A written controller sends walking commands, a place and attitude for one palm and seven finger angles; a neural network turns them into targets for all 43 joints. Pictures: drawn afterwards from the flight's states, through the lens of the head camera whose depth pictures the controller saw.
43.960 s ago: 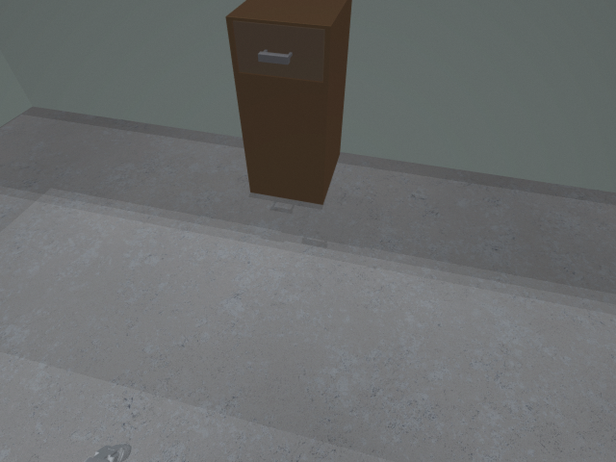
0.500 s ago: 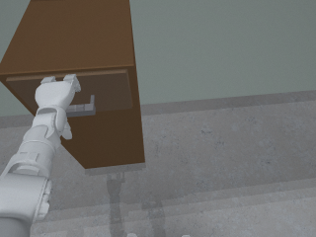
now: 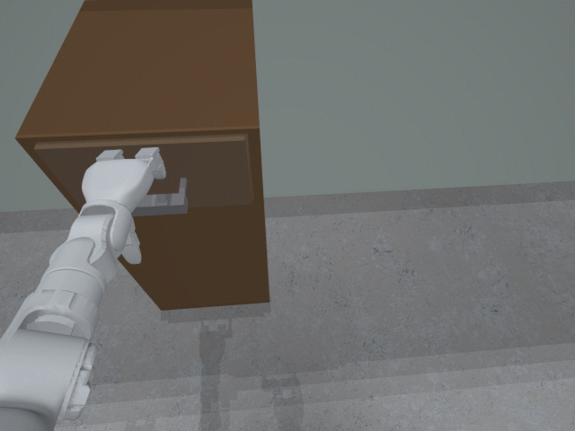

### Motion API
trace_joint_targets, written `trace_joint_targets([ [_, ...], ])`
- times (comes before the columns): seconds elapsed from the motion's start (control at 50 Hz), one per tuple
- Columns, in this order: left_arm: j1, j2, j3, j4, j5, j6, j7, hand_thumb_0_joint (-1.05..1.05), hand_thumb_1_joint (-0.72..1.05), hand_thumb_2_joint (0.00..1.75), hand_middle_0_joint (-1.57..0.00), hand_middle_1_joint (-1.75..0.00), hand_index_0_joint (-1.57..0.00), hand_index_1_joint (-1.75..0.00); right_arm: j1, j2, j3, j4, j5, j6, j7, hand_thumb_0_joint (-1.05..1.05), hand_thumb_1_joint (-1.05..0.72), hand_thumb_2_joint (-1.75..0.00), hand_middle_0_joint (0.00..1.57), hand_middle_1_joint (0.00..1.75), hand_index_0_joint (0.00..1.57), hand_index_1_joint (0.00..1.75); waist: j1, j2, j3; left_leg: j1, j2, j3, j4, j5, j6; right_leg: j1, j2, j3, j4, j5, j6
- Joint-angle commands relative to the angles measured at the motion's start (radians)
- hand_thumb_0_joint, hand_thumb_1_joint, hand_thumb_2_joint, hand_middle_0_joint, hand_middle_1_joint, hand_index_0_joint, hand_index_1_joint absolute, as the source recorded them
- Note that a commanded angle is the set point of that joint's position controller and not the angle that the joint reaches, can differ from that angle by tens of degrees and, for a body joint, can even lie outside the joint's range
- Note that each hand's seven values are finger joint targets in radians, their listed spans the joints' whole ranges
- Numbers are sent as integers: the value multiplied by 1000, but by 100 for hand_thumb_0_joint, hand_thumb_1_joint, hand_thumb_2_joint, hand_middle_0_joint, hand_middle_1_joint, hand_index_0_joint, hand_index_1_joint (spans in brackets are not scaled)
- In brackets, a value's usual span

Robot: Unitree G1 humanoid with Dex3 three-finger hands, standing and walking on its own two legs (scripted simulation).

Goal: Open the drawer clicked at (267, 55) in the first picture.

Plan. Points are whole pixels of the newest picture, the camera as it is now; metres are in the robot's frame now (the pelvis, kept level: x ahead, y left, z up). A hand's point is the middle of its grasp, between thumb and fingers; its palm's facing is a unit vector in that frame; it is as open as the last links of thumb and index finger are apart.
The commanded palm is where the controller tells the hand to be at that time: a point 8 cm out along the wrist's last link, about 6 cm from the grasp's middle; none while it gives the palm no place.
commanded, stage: move the hooked fingers above the handle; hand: left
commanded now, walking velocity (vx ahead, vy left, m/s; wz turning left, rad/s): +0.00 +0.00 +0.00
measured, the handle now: (155, 194) +0.50 +0.24 -0.03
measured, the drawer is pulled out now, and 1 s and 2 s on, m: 0.01 0.01 0.01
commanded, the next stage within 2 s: none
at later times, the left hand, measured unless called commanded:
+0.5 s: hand (124, 206) +0.44 +0.26 +0.02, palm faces -0.16 -0.01 -0.99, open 13.8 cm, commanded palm +0.43 +0.24 +0.08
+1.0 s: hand (126, 203) +0.44 +0.25 +0.03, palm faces -0.13 -0.01 -0.99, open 13.9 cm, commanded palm +0.43 +0.24 +0.09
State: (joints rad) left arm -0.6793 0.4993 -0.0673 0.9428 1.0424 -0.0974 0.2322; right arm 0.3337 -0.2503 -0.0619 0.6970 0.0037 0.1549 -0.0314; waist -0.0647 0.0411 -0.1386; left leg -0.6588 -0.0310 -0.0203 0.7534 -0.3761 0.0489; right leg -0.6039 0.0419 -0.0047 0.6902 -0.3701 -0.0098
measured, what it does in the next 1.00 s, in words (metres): stands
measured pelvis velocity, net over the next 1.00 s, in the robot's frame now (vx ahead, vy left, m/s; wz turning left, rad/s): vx -0.01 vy -0.01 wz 0.00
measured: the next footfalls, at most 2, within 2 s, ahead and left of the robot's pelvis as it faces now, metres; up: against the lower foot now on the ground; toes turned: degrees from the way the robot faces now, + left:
none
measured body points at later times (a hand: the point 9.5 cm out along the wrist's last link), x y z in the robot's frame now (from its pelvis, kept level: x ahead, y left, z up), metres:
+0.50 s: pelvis -0.01 -0.01 +0.00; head +0.07 -0.01 +0.44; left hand +0.44 +0.25 +0.08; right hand +0.01 -0.28 -0.13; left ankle -0.02 +0.09 -0.71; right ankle -0.03 -0.12 -0.71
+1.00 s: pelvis -0.01 -0.01 +0.00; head +0.07 -0.01 +0.45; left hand +0.44 +0.25 +0.09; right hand +0.03 -0.27 -0.13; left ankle -0.02 +0.09 -0.71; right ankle -0.03 -0.12 -0.71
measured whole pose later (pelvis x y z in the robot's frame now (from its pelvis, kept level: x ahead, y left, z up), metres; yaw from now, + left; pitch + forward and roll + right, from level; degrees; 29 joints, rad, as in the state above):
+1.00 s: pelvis -0.01 -0.01 +0.00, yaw +0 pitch +16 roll -2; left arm -0.71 0.53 -0.07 0.99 1.04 -0.06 0.21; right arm 0.34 -0.24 -0.04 0.69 0.01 0.14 -0.05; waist -0.07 0.05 -0.14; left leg -0.65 -0.02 -0.02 0.74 -0.36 0.04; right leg -0.60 0.05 0.00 0.69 -0.36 -0.02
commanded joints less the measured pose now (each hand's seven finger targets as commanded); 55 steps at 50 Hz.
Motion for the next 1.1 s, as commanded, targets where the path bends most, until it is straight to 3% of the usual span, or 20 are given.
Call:
trace_joint_targets([
  [0.0, -495, 255, 115, -221, 18, -55, 86, 0, -50, 30, -30, -120, -30, -120, 98, -154, -50, -66, -8, -17, -16, 0, -90, -90, 20, 30, 20, 30, -32, 103, -334, 325, 20, -24, -34, 454, -16, -18, 25, -20, -30, 271, -45],
  [0.02, -492, 323, 179, -218, 25, -53, 109, 0, -50, 30, -30, -120, -30, -120, 97, -160, -48, -64, -14, -16, -14, 0, -90, -90, 20, 30, 20, 30, -12, 98, -358, 307, 20, -25, -29, 482, -18, -1, 26, -22, -14, 286, -49],
  [0.04, -478, 316, 174, -203, 36, -40, 132, 0, -50, 30, -30, -120, -30, -120, 88, -155, -44, -73, -14, -15, -8, 0, -90, -90, 20, 30, 20, 30, -7, 134, -381, 308, 17, -22, -22, 502, -22, -10, 28, -24, -1, 295, -49],
  [0.08, -427, 365, 229, -147, 39, 4, 166, 0, -50, 30, -30, -120, -30, -120, 78, -162, -38, -77, -20, -11, 0, 0, -90, -90, 20, 30, 20, 30, 21, 105, -398, 258, 15, -10, -16, 500, -25, 22, 28, -28, 16, 313, -48],
  [0.16, -406, 393, 225, -71, 49, 97, 179, 0, -50, 30, -30, -120, -30, -120, 69, -169, -29, -96, -14, 1, 2, 0, -90, -90, 20, 30, 20, 30, 23, 2, -402, 152, 3, 25, -24, 438, -9, 132, 24, -12, 8, 375, -36],
  [0.24, -412, 441, 240, -63, 38, 128, 154, 0, -50, 30, -30, -120, -30, -120, 61, -174, -26, -96, -6, 12, -11, 0, -90, -90, 20, 30, 20, 30, 22, -28, -445, 146, 1, 43, -41, 404, 1, 210, 15, 12, -17, 406, -24],
  [0.28, -388, 386, 194, -49, 23, 126, 117, 0, -50, 30, -30, -120, -30, -120, 65, -170, -28, -103, 5, 9, -22, 0, -90, -90, 20, 30, 20, 30, 6, -58, -403, 138, 1, 47, -54, 372, 5, 216, 12, 14, -39, 401, -19],
  [0.32, -433, 296, 115, -59, 12, 93, 72, 0, -50, 30, -30, -120, -30, -120, 81, -169, -36, -98, 11, -5, -31, 0, -90, -90, 20, 30, 20, 30, -43, -60, -361, 169, 10, 44, -59, 354, 11, 180, 9, 16, -66, 384, -16],
  [0.34, -422, 310, 121, -60, 16, 70, 52, 0, -50, 30, -30, -120, -30, -120, 89, -173, -38, -93, 15, -9, -36, 0, -90, -90, 20, 30, 20, 30, -39, -51, -347, 179, 11, 38, -63, 341, 12, 160, 11, 17, -71, 358, -16],
  [0.42, -489, 180, 7, -172, -8, -42, -6, 0, -50, 30, -30, -120, -30, -120, 109, -157, -48, -81, 7, -29, -46, 0, -90, -90, 20, 30, 20, 30, -85, 17, -318, 266, 15, 18, -46, 342, 14, 59, 13, 20, -85, 302, -22],
  [0.46, -476, 195, 36, -223, -13, -94, 1, 0, -50, 30, -30, -120, -30, -120, 118, -152, -54, -73, 1, -33, -43, 0, -90, -90, 20, 30, 20, 30, -63, 90, -344, 313, 15, 5, -31, 376, 4, 16, 19, 13, -63, 284, -31],
  [0.54, -511, 307, 151, -240, 11, -121, 88, 0, -50, 30, -30, -120, -30, -120, 120, -156, -52, -58, -9, -30, -28, 0, -90, -90, 20, 30, 20, 30, -40, 116, -383, 279, 14, -14, -4, 431, -9, -21, 25, -5, -9, 291, -39],
  [0.56, -494, 307, 169, -226, 17, -108, 120, 0, -50, 30, -30, -120, -30, -120, 119, -155, -54, -55, -15, -31, -22, 0, -90, -90, 20, 30, 20, 30, -29, 119, -390, 278, 15, -17, 5, 459, -14, -28, 28, -14, 7, 299, -43],
  [0.62, -420, 425, 288, -171, 31, -30, 200, 0, -50, 30, -30, -120, -30, -120, 91, -171, -42, -58, -28, -17, -2, 0, -90, -90, 20, 30, 20, 30, 30, 112, -437, 220, 9, -4, 14, 523, -21, 34, 31, -21, 44, 360, -47],
  [0.68, -369, 360, 234, -116, 49, 72, 224, 0, -50, 30, -30, -120, -30, -120, 76, -166, -44, -75, -22, -8, 15, 0, -90, -90, 20, 30, 20, 30, 34, 81, -471, 215, 9, 19, 9, 545, -23, 85, 31, -23, 39, 414, -40],
  [0.72, -358, 399, 259, -112, 41, 109, 211, 0, -50, 30, -30, -120, -30, -120, 69, -174, -39, -82, -19, 2, 15, 0, -90, -90, 20, 30, 20, 30, 43, 17, -481, 187, 8, 29, -4, 531, -16, 163, 27, -13, 27, 449, -36],
  [0.8, -412, 330, 159, -93, 25, 141, 136, 0, -50, 30, -30, -120, -30, -120, 66, -174, -42, -92, 7, -1, -12, 0, -90, -90, 20, 30, 20, 30, -18, -64, -399, 179, 10, 43, -48, 401, 6, 195, 16, 5, -42, 415, -17],
  [0.92, -486, 138, -15, -188, -16, 6, 6, 0, -50, 30, -30, -120, -30, -120, 89, -155, -47, -80, 10, -32, -41, 0, -90, -90, 20, 30, 20, 30, -87, -6, -300, 316, 21, 7, -63, 361, 12, 55, 13, 5, -98, 287, -22],
  [1.0, -480, 203, 49, -160, -1, -53, 19, 0, -50, 30, -30, -120, -30, -120, 103, -151, -41, -69, 5, -35, -39, 0, -90, -90, 20, 30, 20, 30, -63, 45, -252, 277, 13, -7, -53, 320, 4, -14, 17, -2, -72, 229, -35],
  [1.08, -447, 372, 214, -166, 28, -58, 107, 0, -50, 30, -30, -120, -30, -120, 91, -156, -36, -77, -11, -24, -24, 0, -90, -90, 20, 30, 20, 30, 4, 94, -381, 235, 6, -1, -16, 435, -10, 34, 23, -7, 1, 318, -44],
])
